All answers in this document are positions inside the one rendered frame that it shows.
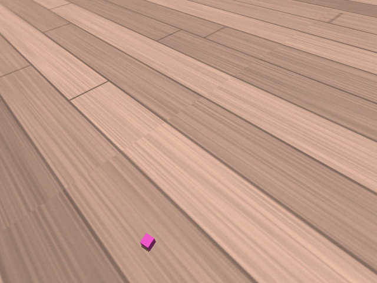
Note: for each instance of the cube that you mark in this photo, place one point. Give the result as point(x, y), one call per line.
point(148, 241)

